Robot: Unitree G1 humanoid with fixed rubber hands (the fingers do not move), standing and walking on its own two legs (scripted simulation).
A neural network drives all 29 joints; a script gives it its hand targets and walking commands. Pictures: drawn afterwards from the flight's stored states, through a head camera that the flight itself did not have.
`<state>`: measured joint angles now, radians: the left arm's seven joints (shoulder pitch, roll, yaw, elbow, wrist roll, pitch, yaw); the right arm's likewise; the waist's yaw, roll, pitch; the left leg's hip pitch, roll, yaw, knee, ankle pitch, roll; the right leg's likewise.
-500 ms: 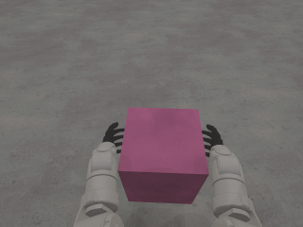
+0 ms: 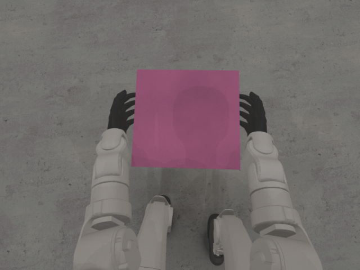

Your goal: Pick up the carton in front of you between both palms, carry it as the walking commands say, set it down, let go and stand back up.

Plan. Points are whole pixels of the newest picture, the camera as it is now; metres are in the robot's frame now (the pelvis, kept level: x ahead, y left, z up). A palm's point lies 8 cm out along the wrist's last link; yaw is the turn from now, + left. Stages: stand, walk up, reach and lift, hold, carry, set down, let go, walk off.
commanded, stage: set down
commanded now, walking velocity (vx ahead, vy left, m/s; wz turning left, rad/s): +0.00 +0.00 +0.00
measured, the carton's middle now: (186, 128) +0.42 +0.06 -0.15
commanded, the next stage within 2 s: none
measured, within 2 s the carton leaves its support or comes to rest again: rests again in 1.94 s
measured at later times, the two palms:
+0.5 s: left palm (132, 132) +0.42 +0.21 -0.23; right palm (235, 126) +0.46 -0.08 -0.23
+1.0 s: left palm (139, 137) +0.44 +0.23 -0.39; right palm (221, 128) +0.50 -0.07 -0.39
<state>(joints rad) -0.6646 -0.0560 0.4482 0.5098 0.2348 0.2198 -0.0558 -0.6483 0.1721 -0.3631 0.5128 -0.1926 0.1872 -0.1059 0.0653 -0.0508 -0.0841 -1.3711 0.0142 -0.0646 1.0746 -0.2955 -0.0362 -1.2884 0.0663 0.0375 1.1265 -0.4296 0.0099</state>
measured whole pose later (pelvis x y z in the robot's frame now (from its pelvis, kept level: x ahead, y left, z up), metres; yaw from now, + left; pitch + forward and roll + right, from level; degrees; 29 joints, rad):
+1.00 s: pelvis -0.05 +0.00 -0.24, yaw -2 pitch +47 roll -1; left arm -1.19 0.09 0.51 0.66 0.14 0.30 0.07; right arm -1.35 -0.14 -0.25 0.88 -0.10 0.27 -0.12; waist 0.12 -0.06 0.10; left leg -2.30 0.00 -0.07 1.90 -0.42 -0.06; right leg -2.22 0.12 0.03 2.00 -0.60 0.04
